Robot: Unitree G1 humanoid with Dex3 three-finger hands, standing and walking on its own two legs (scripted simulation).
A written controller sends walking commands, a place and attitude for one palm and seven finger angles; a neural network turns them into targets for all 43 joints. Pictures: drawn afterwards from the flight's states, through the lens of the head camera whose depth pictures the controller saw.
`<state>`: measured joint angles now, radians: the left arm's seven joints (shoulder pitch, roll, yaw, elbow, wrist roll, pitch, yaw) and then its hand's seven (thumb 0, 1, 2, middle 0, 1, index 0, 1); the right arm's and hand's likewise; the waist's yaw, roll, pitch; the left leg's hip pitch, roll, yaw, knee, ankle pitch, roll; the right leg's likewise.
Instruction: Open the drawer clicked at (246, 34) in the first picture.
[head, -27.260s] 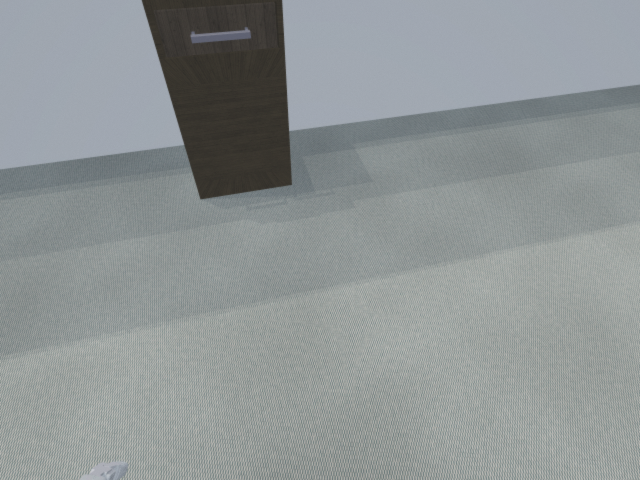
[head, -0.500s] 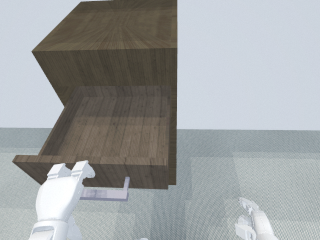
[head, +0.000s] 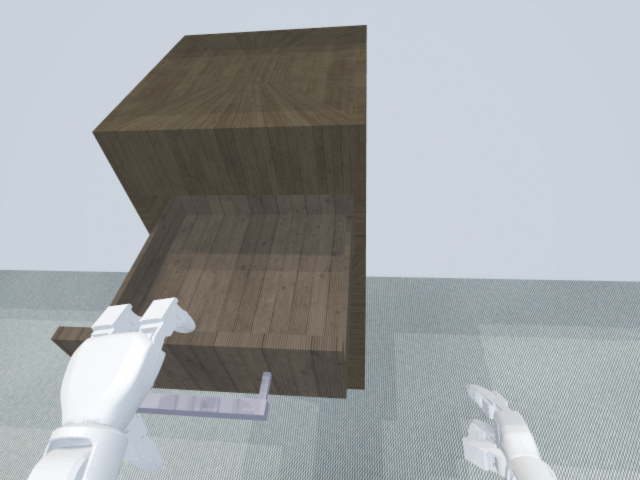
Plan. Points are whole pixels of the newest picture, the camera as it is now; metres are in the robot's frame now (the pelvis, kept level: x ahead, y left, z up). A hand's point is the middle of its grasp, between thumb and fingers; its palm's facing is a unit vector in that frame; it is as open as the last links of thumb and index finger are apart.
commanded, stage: lift the hand off the handle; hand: left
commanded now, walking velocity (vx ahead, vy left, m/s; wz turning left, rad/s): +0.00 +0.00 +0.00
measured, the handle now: (199, 391) +0.23 +0.21 -0.03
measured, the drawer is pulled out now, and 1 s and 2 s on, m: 0.29 0.29 0.29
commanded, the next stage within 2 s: draw the hand back to the body in 0.28 s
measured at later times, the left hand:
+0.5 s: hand (137, 380) +0.18 +0.21 +0.11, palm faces +0.07 -0.14 -0.99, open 13.9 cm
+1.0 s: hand (95, 381) +0.17 +0.25 +0.12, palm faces +0.08 -0.10 -0.99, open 13.9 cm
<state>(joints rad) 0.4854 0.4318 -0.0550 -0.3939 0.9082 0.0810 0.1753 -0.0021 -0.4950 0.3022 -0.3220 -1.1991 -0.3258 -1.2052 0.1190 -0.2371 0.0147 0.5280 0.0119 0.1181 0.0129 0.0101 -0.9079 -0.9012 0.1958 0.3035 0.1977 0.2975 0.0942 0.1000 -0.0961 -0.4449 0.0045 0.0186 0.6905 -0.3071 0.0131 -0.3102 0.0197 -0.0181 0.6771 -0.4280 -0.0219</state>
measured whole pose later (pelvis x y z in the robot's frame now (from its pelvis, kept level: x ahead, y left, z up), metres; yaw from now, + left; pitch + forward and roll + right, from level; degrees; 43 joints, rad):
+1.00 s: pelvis +0.00 +0.01 +0.01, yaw +0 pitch +1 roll -1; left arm 0.55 0.53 0.10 -0.50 0.81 0.04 0.09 0.00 -0.50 0.30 -0.32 -1.20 -0.32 -1.20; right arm 0.12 -0.26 0.02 0.52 0.03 0.11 0.00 0.01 -0.91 -0.90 0.19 0.30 0.20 0.30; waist 0.10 0.11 -0.05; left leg -0.37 0.01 0.01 0.61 -0.27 0.02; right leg -0.22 0.02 -0.02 0.57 -0.37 -0.01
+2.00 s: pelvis +0.02 -0.02 +0.02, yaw +1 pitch -3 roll +0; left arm 0.56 0.33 0.27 -0.47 -0.08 -0.08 0.10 0.01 0.84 0.88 -0.22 -0.33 -0.21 -0.33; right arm 0.16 -0.22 0.01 0.61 0.02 -0.08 -0.08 0.01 -0.91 -0.90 0.20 0.30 0.20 0.30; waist 0.07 0.07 0.01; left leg -0.18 0.01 0.00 0.44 -0.22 -0.01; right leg -0.02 0.03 -0.04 0.38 -0.32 -0.04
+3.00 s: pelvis -0.08 +0.03 +0.01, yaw +1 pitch +1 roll -4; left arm 0.62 0.43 0.41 -0.68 -0.05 -0.20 0.15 0.01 0.88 0.90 -0.22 -0.30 -0.21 -0.30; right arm 0.17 -0.19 -0.01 0.57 0.01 -0.07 -0.07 0.01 -0.91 -0.90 0.20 0.30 0.20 0.30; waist -0.01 -0.01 0.06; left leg -0.49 0.01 -0.01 0.60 -0.14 0.05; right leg -0.37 0.04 -0.03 0.74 -0.43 0.01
